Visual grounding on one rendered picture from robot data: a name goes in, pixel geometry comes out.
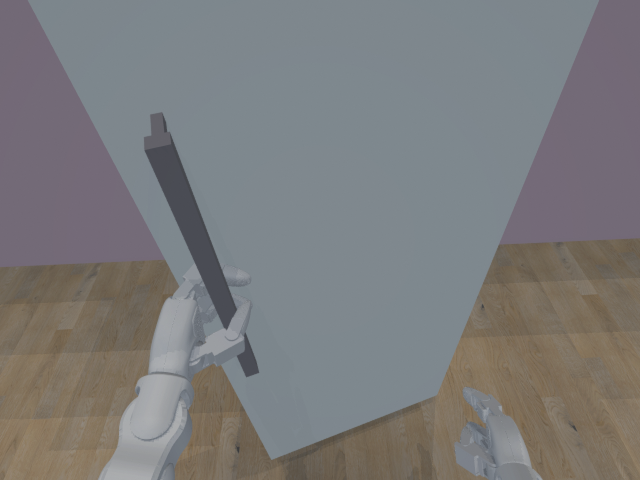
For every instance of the robot left hand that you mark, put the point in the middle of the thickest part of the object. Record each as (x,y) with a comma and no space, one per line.
(180,327)

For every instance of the fridge door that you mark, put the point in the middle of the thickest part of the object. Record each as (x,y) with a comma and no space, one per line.
(360,159)

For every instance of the robot right hand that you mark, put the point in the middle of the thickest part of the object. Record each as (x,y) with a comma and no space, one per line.
(500,443)

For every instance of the handle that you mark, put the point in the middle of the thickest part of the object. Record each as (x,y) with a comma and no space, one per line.
(164,159)

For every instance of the left robot forearm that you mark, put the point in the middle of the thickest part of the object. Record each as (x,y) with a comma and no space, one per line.
(154,430)

